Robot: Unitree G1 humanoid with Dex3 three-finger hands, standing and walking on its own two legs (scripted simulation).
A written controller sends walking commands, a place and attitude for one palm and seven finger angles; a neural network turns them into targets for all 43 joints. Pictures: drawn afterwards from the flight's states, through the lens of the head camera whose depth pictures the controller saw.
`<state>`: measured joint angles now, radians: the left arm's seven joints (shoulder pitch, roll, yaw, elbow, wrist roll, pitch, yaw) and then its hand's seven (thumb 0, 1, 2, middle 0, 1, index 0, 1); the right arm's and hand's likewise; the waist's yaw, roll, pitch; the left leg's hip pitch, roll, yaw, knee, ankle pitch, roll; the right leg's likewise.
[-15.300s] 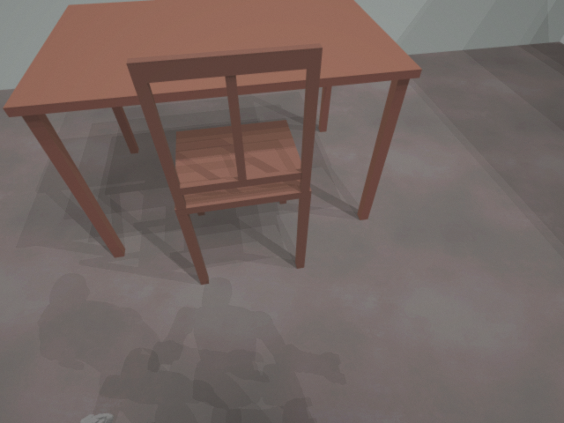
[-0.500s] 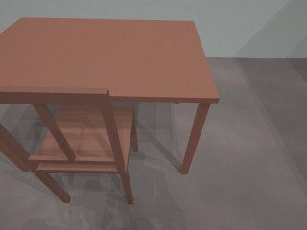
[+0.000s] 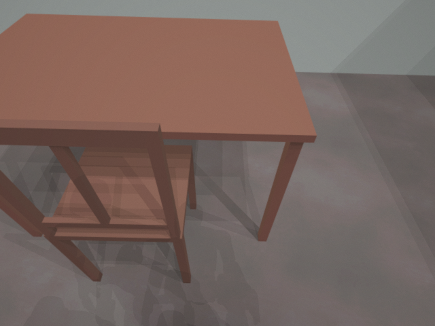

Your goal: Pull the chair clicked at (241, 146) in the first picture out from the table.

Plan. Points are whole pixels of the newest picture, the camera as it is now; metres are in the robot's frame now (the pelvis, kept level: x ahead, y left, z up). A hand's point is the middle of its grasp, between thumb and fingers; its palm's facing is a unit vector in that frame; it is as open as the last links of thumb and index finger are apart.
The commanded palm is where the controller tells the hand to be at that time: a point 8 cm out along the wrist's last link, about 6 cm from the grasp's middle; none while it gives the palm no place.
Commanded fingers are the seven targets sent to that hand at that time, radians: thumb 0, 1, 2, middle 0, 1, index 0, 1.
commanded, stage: look again from close up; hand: left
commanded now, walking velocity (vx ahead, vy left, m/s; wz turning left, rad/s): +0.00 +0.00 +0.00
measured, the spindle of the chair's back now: (85, 189) +0.41 +0.36 -0.06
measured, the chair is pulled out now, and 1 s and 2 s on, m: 0.00 0.00 0.00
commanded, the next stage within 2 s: raise the hand toward the chair's back in 0.02 s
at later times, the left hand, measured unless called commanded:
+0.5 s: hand (146, 290) +0.19 +0.14 -0.03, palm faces +0.07 -1.00 -0.02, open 16.5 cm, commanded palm +0.12 +0.22 -0.06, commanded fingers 0.00 -0.50 0.30 -0.12 -0.23 -0.12 -0.23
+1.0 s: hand (134, 300) +0.17 +0.17 -0.06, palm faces +0.03 -1.00 -0.04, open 16.7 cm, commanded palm +0.14 +0.23 -0.05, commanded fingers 0.00 -0.50 0.30 -0.08 -0.14 -0.08 -0.14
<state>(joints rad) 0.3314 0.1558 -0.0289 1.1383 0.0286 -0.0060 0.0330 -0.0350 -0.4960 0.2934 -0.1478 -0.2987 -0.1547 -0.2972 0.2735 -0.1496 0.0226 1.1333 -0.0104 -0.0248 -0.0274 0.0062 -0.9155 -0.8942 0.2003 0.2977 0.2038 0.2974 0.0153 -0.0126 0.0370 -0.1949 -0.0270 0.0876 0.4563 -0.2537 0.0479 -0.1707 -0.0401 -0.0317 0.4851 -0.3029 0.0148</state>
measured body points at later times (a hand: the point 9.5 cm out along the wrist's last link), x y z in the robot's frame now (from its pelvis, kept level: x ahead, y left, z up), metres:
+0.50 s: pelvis -0.03 -0.03 -0.07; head +0.00 -0.02 +0.38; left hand +0.18 +0.20 -0.03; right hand +0.19 -0.28 -0.12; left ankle +0.00 +0.09 -0.74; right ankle -0.03 -0.13 -0.74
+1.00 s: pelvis -0.05 -0.03 -0.10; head +0.02 -0.03 +0.35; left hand +0.17 +0.22 -0.05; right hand +0.11 -0.26 -0.19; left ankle +0.00 +0.09 -0.74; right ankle -0.03 -0.13 -0.74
